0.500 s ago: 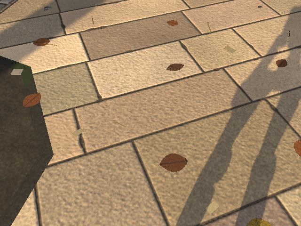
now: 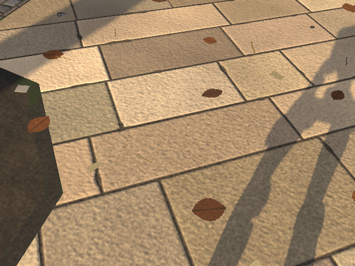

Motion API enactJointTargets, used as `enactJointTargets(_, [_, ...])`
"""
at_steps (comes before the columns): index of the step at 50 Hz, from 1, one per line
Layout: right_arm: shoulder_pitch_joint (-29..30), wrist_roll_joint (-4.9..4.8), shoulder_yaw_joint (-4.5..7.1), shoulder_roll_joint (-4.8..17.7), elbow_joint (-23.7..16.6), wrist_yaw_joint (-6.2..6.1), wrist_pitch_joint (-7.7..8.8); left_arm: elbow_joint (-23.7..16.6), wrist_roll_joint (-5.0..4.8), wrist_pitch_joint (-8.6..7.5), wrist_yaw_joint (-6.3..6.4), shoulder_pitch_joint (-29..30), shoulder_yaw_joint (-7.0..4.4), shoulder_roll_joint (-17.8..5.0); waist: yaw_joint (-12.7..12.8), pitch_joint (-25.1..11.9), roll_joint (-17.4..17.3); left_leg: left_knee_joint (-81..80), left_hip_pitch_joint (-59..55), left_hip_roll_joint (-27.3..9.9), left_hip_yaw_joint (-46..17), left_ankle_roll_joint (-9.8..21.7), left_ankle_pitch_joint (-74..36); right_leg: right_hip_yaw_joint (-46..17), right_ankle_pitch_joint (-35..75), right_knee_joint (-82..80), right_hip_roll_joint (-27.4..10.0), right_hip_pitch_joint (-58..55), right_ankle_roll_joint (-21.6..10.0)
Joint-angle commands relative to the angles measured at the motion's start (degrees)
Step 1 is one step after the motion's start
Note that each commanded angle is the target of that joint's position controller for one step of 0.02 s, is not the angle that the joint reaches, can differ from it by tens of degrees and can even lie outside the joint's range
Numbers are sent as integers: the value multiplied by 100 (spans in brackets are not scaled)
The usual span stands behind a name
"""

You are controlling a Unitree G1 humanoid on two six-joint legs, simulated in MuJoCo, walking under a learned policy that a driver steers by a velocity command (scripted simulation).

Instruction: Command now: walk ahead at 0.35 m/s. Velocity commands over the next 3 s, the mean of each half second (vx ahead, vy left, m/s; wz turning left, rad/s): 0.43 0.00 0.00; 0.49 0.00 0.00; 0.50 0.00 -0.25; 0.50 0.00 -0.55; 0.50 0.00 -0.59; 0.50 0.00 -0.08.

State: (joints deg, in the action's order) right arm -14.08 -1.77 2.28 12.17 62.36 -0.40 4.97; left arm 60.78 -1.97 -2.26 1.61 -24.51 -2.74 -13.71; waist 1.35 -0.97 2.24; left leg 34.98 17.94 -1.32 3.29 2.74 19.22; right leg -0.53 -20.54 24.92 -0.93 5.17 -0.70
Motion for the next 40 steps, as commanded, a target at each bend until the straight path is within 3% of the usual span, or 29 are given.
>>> enactJointTargets(1, [-1602,18,229,527,342,3,24,-448,14,-99,-41,570,-48,-573,-911,363,-429,-1044,-2221,-140,-484,82,-293,-292,157,780,-354,2268,-567])
enactJointTargets(2, [-2263,35,339,1161,321,-38,27,-638,124,-182,-68,627,75,-105,-994,-25,-1947,-1976,-2861,-1569,-2795,654,329,393,-460,3001,174,3203,-187])
enactJointTargets(3, [-2317,166,301,1255,344,44,134,-759,-19,-281,-70,569,79,-10,-845,-92,-2053,-2739,-2698,-2280,-4818,1372,1585,-293,-1083,4305,368,3925,-257])
enactJointTargets(4, [-1622,141,193,952,161,73,223,-840,-139,-363,-93,764,33,-292,-569,564,-1172,-2720,-2297,-2281,-4453,1316,1973,-550,-648,4908,-80,4487,-403])
enactJointTargets(5, [-1137,126,104,672,-6,114,263,-854,-123,-422,-136,897,6,-431,-437,803,-810,-2693,-2002,-1942,-3571,1064,1520,-535,22,4898,-325,4533,-502])
enactJointTargets(6, [-802,142,53,615,-133,156,257,-798,-46,-449,-132,881,-35,-464,-284,791,-600,-2732,-1794,-1631,-2850,865,729,-449,516,4601,-498,4329,-515])
enactJointTargets(8, [-856,175,-28,396,-154,157,191,-760,46,-419,-170,919,-131,-597,-217,724,-690,-2751,-1633,-1160,-1752,590,-751,-265,1028,3985,-659,3861,-426])
enactJointTargets(11, [-1336,207,-28,544,-71,53,126,-885,79,-312,-222,1303,-94,-321,-284,678,-616,-2759,-1714,-1032,-1185,691,-2195,6,1388,3472,-643,3965,-190])
enactJointTargets(15, [-1402,210,-9,727,-201,-64,61,-1349,70,-322,-257,2484,14,-141,-490,849,-576,-2980,-1451,-917,-794,699,-2398,225,2150,1794,-455,3721,-40])
enactJointTargets(17, [-1592,172,14,776,-180,-85,57,-1473,44,-333,-306,2856,40,-161,-574,919,-623,-3060,-1513,-958,-698,710,-2319,337,2375,1267,-327,3496,-59])
enactJointTargets(21, [-1712,98,76,803,-130,-103,2,-1708,15,-395,-433,3273,48,-263,-472,994,-654,-2779,-2223,-1243,-576,664,-2922,272,2238,637,-224,3385,-317])
enactJointTargets(23, [-1546,131,137,947,-199,-110,-47,-1670,21,-429,-463,2911,-51,-490,-153,584,-835,-2154,-2565,-1320,-496,549,-4575,390,1894,572,20,2680,-503])
enactJointTargets(24, [-1457,164,170,1023,-235,-108,-93,-1536,16,-426,-444,2363,-152,-685,155,158,-992,-1480,-2636,-1285,-429,484,-5639,513,1714,639,227,1941,-620])
enactJointTargets(25, [-1332,193,154,990,-293,-97,-142,-1231,-2,-405,-403,1356,-294,-934,652,-423,-1004,-312,-2305,-1051,-252,335,-6067,590,1769,564,364,648,-787])
enactJointTargets(26, [-1266,251,76,846,-453,-69,-137,-982,64,-366,-339,276,-407,-1291,1021,-1187,-618,1415,-886,-793,-173,180,-4540,-485,1567,751,-566,-1279,-1131])
enactJointTargets(27, [-2139,206,-182,-126,-479,46,-2,-804,164,-354,-363,-268,-484,-1689,506,-2327,1066,3736,1327,412,-386,-178,-40,-3592,56,40,-2129,-3315,-2200])
enactJointTargets(28, [-1728,45,-78,332,-426,84,193,-779,153,-347,-358,-116,-328,-1135,684,-2202,840,4542,1984,396,-1217,-36,1155,-4472,-294,-829,-2088,-3093,-2045])
enactJointTargets(29, [-1062,-117,37,733,-709,87,297,-857,120,-375,-343,527,-249,-902,522,-1086,710,4702,2463,62,-1055,72,829,-3491,34,-933,-1912,-2179,-1719])
enactJointTargets(30, [-659,-116,51,822,-830,35,338,-997,132,-410,-350,1119,-177,-704,307,-589,45,4418,2227,-275,-924,110,253,-2663,768,-1081,-1728,-1123,-1542])
enactJointTargets(31, [-506,-36,112,810,-842,-22,304,-1021,189,-447,-387,1428,-126,-536,88,-248,-231,4061,1921,-479,-822,97,-71,-2040,1380,-1228,-1511,-270,-1420])
enactJointTargets(32, [-674,20,137,697,-827,-46,214,-983,247,-479,-409,1540,-84,-406,-152,-177,-99,3797,1493,-664,-868,102,-263,-1605,1565,-1393,-1308,247,-1334])
enactJointTargets(34, [-865,40,127,436,-809,-70,59,-846,218,-488,-419,1439,-74,-392,-319,2,76,3402,1238,-756,-791,58,-294,-1188,1634,-1694,-1147,756,-1379])
enactJointTargets(37, [-245,114,164,533,-1079,-96,-25,-701,215,-496,-299,1136,-129,-685,-289,347,34,2596,1785,-878,-688,-141,-877,-868,1758,-1982,-1132,927,-1458])
enactJointTargets(40, [477,150,163,529,-1312,-55,10,-642,190,-437,-188,834,-149,-792,-96,437,-2,1386,2105,-821,-590,-234,-1905,-577,1929,-2011,-1006,643,-1299])
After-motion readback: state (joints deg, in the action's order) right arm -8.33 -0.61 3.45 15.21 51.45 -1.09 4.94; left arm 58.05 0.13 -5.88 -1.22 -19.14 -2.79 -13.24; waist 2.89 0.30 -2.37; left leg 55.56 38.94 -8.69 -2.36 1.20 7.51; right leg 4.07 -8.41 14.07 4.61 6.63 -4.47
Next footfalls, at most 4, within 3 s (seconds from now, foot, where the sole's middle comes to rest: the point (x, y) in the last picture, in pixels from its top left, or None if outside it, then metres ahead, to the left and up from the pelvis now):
0.02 left None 0.06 0.12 -0.77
0.52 right None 0.44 -0.11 -0.77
1.06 left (147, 213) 0.74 0.14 -0.77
1.62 right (207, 162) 1.03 -0.12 -0.77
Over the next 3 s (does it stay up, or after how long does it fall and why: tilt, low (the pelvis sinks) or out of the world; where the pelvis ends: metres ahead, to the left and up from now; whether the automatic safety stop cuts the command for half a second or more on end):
stays up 1.47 -0.40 0.01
